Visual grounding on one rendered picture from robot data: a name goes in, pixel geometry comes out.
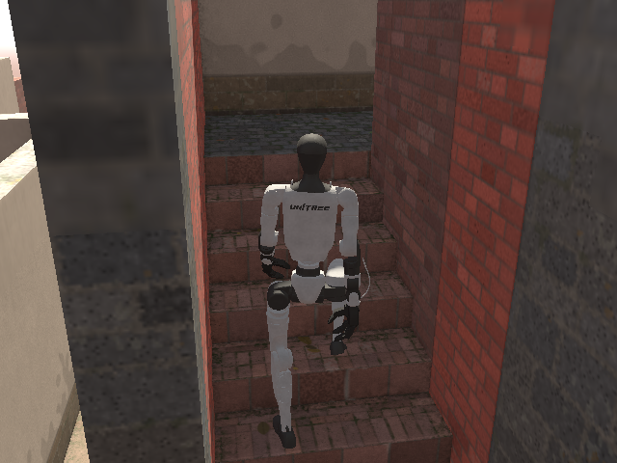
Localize stairs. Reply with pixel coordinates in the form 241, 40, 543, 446
204, 150, 453, 463

